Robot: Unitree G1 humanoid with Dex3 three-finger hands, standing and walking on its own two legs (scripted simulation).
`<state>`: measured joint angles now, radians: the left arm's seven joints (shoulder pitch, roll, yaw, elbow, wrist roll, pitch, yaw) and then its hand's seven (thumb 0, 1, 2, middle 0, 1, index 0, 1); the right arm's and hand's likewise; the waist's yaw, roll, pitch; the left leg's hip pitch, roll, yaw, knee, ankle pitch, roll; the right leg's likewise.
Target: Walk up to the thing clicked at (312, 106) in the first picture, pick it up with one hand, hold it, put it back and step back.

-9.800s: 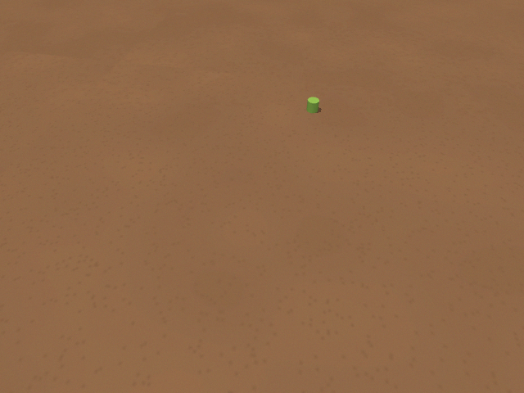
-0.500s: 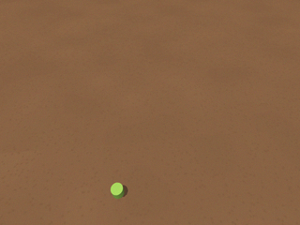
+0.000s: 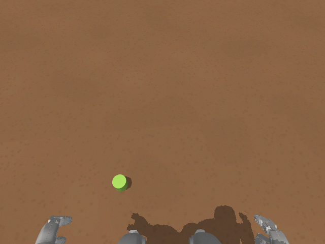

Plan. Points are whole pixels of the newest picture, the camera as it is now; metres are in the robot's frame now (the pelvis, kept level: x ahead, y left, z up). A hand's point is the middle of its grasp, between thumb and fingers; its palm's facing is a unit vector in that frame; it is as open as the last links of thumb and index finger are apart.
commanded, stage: rise first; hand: left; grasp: from above
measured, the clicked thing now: (120, 183) +0.45 +0.25 -0.69
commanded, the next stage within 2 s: none
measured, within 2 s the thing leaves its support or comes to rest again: neither
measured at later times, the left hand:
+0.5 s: hand out of the picture +0.13 +0.26 -0.20, palm faces -0.19 -0.85 -0.49, open 14.0 cm
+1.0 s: hand (89, 211) +0.26 +0.30 -0.39, palm faces -0.47 -0.39 -0.79, open 14.0 cm
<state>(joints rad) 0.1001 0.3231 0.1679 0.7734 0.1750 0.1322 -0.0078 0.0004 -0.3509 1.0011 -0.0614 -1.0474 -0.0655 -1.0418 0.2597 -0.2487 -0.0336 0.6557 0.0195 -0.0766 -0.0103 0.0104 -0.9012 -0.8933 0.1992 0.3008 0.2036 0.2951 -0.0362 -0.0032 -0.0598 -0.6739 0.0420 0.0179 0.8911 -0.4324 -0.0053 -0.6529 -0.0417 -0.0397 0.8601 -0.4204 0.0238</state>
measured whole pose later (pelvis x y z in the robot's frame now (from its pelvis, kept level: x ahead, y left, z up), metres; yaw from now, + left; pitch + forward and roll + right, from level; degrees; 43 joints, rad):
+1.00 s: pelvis -0.08 +0.00 -0.25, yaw -2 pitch +34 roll -4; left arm -0.40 0.55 0.15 0.86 0.79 -0.14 0.07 0.00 -0.53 1.01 -0.06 -1.10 -0.06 -1.10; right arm 0.09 -0.29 -0.06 0.68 -0.01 -0.16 0.05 0.01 -0.87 -0.89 0.20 0.30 0.20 0.30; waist -0.04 0.02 -0.15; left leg -1.87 0.05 -0.06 1.94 -0.68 -0.01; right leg -1.83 -0.05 -0.04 1.91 -0.67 0.01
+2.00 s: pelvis -0.09 +0.01 -0.38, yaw -6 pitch +34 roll -8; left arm -0.90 0.81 0.15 1.37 1.31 -0.31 0.33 0.00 -0.53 0.99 -0.08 -1.03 -0.08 -1.02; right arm 0.12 -0.26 0.01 0.74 -0.14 0.00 0.13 0.00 -0.91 -0.90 0.20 0.30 0.20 0.29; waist -0.18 -0.02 -0.05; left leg -2.29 0.03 -0.12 2.37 -0.69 0.01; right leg -2.20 -0.03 -0.07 2.28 -0.68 0.04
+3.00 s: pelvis -0.09 +0.01 -0.40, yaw -8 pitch +34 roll -10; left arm -0.99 0.87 0.16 1.46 1.31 -0.29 0.36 0.00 -0.55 1.01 -0.08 -1.05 -0.08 -1.05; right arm 0.13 -0.28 0.07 0.73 -0.16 -0.02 0.16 0.00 -0.92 -0.90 0.20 0.30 0.20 0.30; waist -0.24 -0.03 0.00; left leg -2.34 0.03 -0.15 2.44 -0.70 0.01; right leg -2.25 -0.03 -0.09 2.33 -0.68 0.04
